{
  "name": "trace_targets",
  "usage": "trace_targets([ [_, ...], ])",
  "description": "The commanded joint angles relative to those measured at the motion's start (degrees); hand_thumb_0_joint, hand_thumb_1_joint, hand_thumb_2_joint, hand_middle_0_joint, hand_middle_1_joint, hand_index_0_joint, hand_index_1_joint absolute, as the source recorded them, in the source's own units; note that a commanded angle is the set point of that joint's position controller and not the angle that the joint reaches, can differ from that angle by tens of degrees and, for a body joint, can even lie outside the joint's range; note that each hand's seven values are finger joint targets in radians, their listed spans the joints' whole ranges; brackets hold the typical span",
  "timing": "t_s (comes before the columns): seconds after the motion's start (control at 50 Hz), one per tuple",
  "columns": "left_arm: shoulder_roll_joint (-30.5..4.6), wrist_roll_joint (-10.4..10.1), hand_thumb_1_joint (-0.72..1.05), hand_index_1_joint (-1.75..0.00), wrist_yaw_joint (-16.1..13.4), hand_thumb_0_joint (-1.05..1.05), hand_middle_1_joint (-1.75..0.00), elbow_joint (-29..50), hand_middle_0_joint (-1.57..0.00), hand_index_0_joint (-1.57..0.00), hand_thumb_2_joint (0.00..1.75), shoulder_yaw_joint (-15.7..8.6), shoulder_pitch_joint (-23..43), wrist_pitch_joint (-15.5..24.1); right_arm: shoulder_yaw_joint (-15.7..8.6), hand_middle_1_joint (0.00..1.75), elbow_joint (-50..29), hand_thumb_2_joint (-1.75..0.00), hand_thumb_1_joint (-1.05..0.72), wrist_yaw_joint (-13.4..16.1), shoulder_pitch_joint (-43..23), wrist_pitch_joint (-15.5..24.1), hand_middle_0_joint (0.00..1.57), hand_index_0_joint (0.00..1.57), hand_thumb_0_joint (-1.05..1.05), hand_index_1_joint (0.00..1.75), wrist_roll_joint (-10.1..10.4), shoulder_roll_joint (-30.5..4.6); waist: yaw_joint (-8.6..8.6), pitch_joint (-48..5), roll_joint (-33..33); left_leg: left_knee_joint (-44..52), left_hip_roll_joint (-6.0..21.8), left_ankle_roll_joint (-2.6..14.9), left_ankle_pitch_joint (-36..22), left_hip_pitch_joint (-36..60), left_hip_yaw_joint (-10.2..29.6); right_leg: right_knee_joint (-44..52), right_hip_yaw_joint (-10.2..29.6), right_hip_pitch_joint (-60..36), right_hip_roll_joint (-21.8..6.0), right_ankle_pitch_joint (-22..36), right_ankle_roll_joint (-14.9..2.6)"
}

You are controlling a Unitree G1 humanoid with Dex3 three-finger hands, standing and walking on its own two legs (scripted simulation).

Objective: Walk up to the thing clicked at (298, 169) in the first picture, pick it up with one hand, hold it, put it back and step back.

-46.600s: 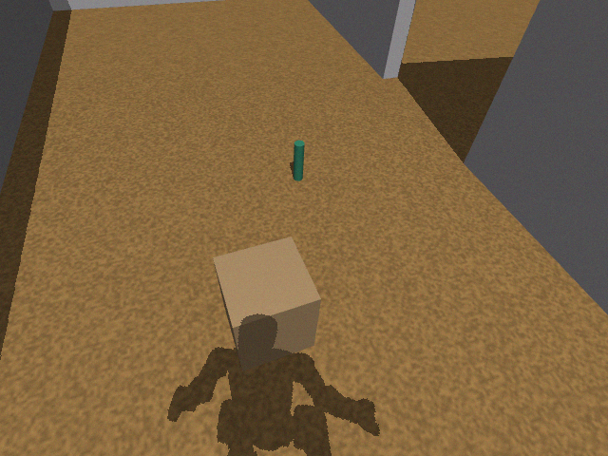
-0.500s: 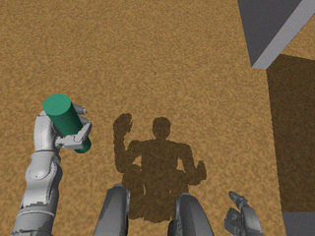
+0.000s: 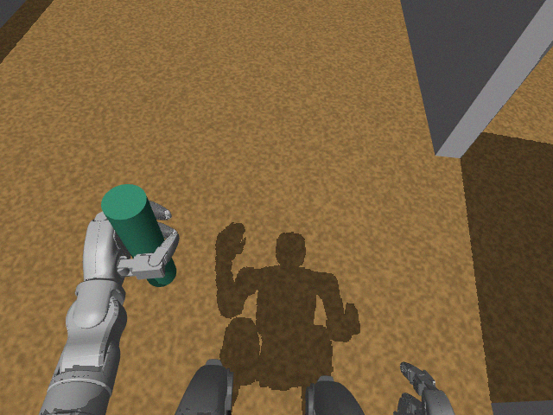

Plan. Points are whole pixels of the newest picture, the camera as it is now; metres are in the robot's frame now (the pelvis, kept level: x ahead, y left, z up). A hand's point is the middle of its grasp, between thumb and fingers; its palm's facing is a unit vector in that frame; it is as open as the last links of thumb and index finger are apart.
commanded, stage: lift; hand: left
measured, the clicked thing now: (146, 244) +0.34 +0.20 +0.02
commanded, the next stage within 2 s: hold in 0.60 s
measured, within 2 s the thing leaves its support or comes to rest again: neither
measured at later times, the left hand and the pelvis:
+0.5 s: hand (156, 227) +0.34 +0.17 +0.07, palm faces +0.14 -0.99 -0.01, open 6.4 cm; pelvis +0.01 -0.01 +0.03, yaw +0 degrees
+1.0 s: hand (158, 212) +0.35 +0.17 +0.09, palm faces +0.14 -0.99 +0.00, open 6.4 cm; pelvis +0.02 -0.01 +0.05, yaw +0 degrees
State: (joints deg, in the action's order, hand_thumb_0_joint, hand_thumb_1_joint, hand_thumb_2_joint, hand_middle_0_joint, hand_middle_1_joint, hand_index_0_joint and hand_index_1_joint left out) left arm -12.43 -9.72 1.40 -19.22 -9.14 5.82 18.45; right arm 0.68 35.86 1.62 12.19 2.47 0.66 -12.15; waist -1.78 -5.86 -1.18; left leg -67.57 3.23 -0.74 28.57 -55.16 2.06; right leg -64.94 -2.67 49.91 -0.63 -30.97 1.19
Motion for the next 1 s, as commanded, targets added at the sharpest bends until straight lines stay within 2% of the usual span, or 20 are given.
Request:
trace_targets([
  [0.0,-7.65,-0.63,0.44,-1.28,-0.56,0.0,-1.28,15.16,-1.23,-1.24,1.21,-3.02,15.93,5.73,-3.4,0.3,-6.21,-0.89,-0.89,0.81,1.16,2.05,0.2,0.2,0.0,0.3,-0.08,-8.26,-0.77,-20.37,-2.24,11.3,-1.68,1.0,-16.49,20.49,0.16,10.76,0.04,-9.44,1.86,19.84,-1.87],
  [0.02,-6.88,-0.74,0.43,-1.28,-0.53,0.0,-1.28,15.07,-1.23,-1.24,1.21,-2.51,16.5,5.95,-3.18,0.3,-6.1,-0.89,-0.89,0.73,0.88,1.99,0.2,0.2,0.0,0.3,-0.12,-7.99,-0.6,-19.97,-3.29,12.09,-1.62,0.84,-15.64,21.03,0.2,11.03,-0.03,-9.6,1.76,18.85,-1.99],
  [0.04,-7.68,-0.62,0.45,-1.29,-0.77,0.0,-1.29,14.51,-1.23,-1.24,1.22,-3.53,16.77,5.93,-3.41,0.3,-6.17,-0.89,-0.89,0.88,0.81,1.83,0.2,0.2,0.0,0.3,-0.09,-8.3,-0.07,-19.73,-3.48,12.89,-1.47,0.74,-15.69,22.16,0.19,11.52,-0.09,-9.6,1.74,18.51,-2.07],
  [0.08,-7.28,-0.13,0.44,-1.29,-0.59,0.0,-1.28,13.87,-1.23,-1.24,1.23,-2.4,17.05,6.1,-3.44,0.3,-5.98,-0.89,-0.89,0.75,0.95,1.63,0.2,0.2,0.0,0.3,-0.28,-8.28,-0.46,-19.52,-3.89,13.72,-1.45,0.57,-16.09,23.15,0.25,12.15,-0.29,-9.96,1.77,18.59,-2.16],
  [0.18,-7.38,-0.48,0.43,-1.27,-0.3,0.0,-1.27,12.77,-1.21,-1.22,1.2,-3.1,17.15,6.15,-3.36,0.3,-6.51,-0.89,-0.89,0.75,0.7,1.42,0.2,0.2,0.0,0.3,-0.3,-7.99,-0.21,-18.79,-1.83,14.94,-1.88,1.02,-16.84,22.86,-0.78,14.77,0.52,-14.86,1.54,20.89,-1.64],
  [0.28,-6.06,-0.54,0.42,-1.29,-0.03,0.0,-1.29,12.67,-1.23,-1.23,1.22,-1.82,18.61,6.69,-3.25,0.3,-6.12,-0.9,-0.89,0.55,0.23,1.33,0.2,0.2,0.0,0.3,-0.41,-7.79,-0.74,-16.86,-2.43,16.64,-1.91,0.93,-15.99,24.95,-1.04,16.32,0.59,-15.07,1.5,20.14,-1.62],
  [0.32,-7.78,-0.36,0.44,-1.28,-0.25,0.0,-1.28,12.81,-1.22,-1.23,1.21,-3.29,18.68,6.96,-3.41,0.3,-6.17,-0.9,-0.89,0.51,-0.05,1.26,0.2,0.2,0.0,0.3,-0.39,-7.89,-0.04,-17.38,-2.5,17.26,-2.05,0.94,-15.66,24.74,-1.0,16.78,0.53,-16.17,1.47,19.83,-1.66],
  [0.4,-5.88,-0.51,0.45,-1.3,-0.09,0.0,-1.29,12.28,-1.24,-1.25,1.22,-1.56,18.43,6.95,-3.22,0.3,-6.34,-0.9,-0.89,0.61,-0.6,1.29,0.2,0.2,0.0,0.3,-0.3,-7.85,-0.53,-16.58,-1.78,18.25,-2.08,0.94,-15.92,26.52,-1.47,18.16,0.85,-17.37,1.41,20.54,-1.5],
  [0.42,-6.38,-0.77,0.46,-1.3,-0.14,0.0,-1.29,12.04,-1.24,-1.24,1.23,-2.52,18.44,6.91,-3.44,0.3,-6.0,-0.9,-0.89,0.69,-0.05,1.27,0.2,0.2,0.0,0.3,-0.36,-7.98,-0.61,-17.19,-0.49,18.23,-2.02,1.13,-16.44,26.22,-1.36,18.39,0.79,-18.38,1.46,21.34,-1.32],
  [0.44,-7.17,-0.6,0.44,-1.29,-0.16,0.0,-1.29,11.67,-1.23,-1.24,1.22,-2.99,19.19,7.05,-3.53,0.3,-5.34,-0.9,-0.89,0.6,0.05,1.27,0.2,0.2,0.0,0.3,-0.35,-8.15,-0.66,-14.55,-0.77,18.85,-2.21,1.11,-14.12,25.22,-1.4,18.8,0.9,-17.59,1.37,19.11,-1.34],
  [0.46,-6.96,-0.49,0.43,-1.3,-0.29,0.0,-1.29,12.52,-1.24,-1.24,1.22,-2.96,18.37,7.31,-3.32,0.3,-5.98,-0.9,-0.9,0.47,-0.31,1.39,0.2,0.2,0.0,0.3,-0.46,-7.8,0.13,-16.21,-2.25,19.07,-2.08,0.9,-15.42,26.76,-1.48,18.59,0.85,-18.04,1.38,19.88,-1.53],
  [0.48,-6.63,-0.25,0.44,-1.3,-0.33,0.0,-1.3,12.66,-1.24,-1.25,1.23,-2.25,18.93,7.33,-3.36,0.3,-5.84,-0.9,-0.9,0.52,-0.2,1.31,0.2,0.2,0.0,0.3,-0.5,-7.87,-0.05,-17.69,-2.81,19.05,-1.96,0.81,-16.65,28.07,-1.3,18.46,0.65,-17.9,1.36,20.59,-1.65],
  [0.54,-5.75,-0.63,0.47,-1.32,-0.06,0.0,-1.32,12.06,-1.26,-1.26,1.25,-1.78,18.75,7.24,-3.45,0.3,-5.99,-0.9,-0.89,0.37,-0.29,1.23,0.2,0.2,0.0,0.3,-0.32,-8.11,-0.42,-15.19,-1.88,20.02,-1.93,0.74,-17.07,28.26,-1.12,18.84,0.39,-18.45,1.64,21.01,-1.67],
  [0.58,-6.76,-0.58,0.45,-1.31,0.0,0.0,-1.31,11.41,-1.25,-1.25,1.24,-2.79,18.4,7.42,-3.57,0.3,-5.63,-0.9,-0.9,0.52,-0.08,0.99,0.2,0.2,0.0,0.3,-0.42,-8.15,-0.27,-16.33,-1.47,19.81,-2.04,0.94,-17.73,28.66,-1.38,19.46,0.7,-19.92,1.52,21.78,-1.42],
  [0.6,-6.69,-0.3,0.46,-1.32,0.01,0.0,-1.31,10.77,-1.26,-1.27,1.23,-2.6,18.23,7.3,-3.53,0.3,-5.18,-0.9,-0.9,0.43,-0.08,1.04,0.2,0.2,0.0,0.3,-0.47,-7.95,-0.17,-14.91,-1.42,20.2,-2.08,0.91,-16.69,28.04,-1.46,19.63,0.71,-19.36,1.55,20.96,-1.46],
  [0.68,-5.84,-0.84,0.46,-1.33,-0.04,0.0,-1.32,11.04,-1.26,-1.27,1.25,-2.38,17.72,7.21,-3.63,0.3,-5.67,-0.9,-0.9,0.29,0.2,0.88,0.2,0.2,0.0,0.3,-0.35,-8.27,-0.08,-16.64,-0.69,20.62,-1.87,0.85,-19.54,30.02,-1.32,19.97,0.44,-21.0,1.68,23.08,-1.49],
  [0.7,-6.69,-0.66,0.47,-1.3,0.04,0.0,-1.3,9.66,-1.26,-1.27,1.18,-2.93,17.06,7.03,-3.76,0.3,-4.46,-0.9,-0.91,0.18,0.86,0.67,0.2,0.2,0.0,0.3,-0.31,-8.35,-0.02,-14.77,-1.45,20.8,-1.94,0.83,-19.91,29.84,-1.45,20.02,0.51,-20.46,1.75,23.23,-1.54],
  [0.72,-5.88,-0.57,0.49,-1.29,0.07,0.0,-1.29,13.37,-1.26,-1.26,1.18,-1.5,18.77,7.35,-3.48,0.3,-5.99,-0.9,-0.9,0.13,-0.26,0.82,0.2,0.2,0.0,0.3,-0.42,-7.94,0.19,-16.71,-2.03,20.7,-1.98,0.86,-21.31,30.78,-1.63,20.17,0.63,-21.79,1.6,24.87,-1.43],
  [0.94,-5.72,-0.27,0.49,-1.3,-0.57,0.0,-1.3,11.83,-1.27,-1.27,1.18,-2.13,17.45,6.97,-3.86,0.3,-4.87,-0.9,-0.9,-0.22,0.47,0.26,0.2,0.2,0.0,0.3,-0.45,-8.01,0.11,-14.99,-1.55,22.03,-2.01,1.0,-22.82,32.6,-1.85,21.59,0.66,-23.3,1.67,26.02,-1.24],
  [0.98,-5.23,-0.11,0.5,-1.31,-0.46,0.0,-1.3,13.65,-1.27,-1.27,1.19,-0.99,18.43,6.91,-3.87,0.3,-5.74,-0.9,-0.9,-0.23,-0.02,0.28,0.2,0.2,0.0,0.3,-0.48,-8.05,0.01,-16.32,-1.64,22.13,-1.95,1.04,-24.06,33.62,-1.87,21.99,0.65,-24.05,1.68,27.16,-1.2],
])
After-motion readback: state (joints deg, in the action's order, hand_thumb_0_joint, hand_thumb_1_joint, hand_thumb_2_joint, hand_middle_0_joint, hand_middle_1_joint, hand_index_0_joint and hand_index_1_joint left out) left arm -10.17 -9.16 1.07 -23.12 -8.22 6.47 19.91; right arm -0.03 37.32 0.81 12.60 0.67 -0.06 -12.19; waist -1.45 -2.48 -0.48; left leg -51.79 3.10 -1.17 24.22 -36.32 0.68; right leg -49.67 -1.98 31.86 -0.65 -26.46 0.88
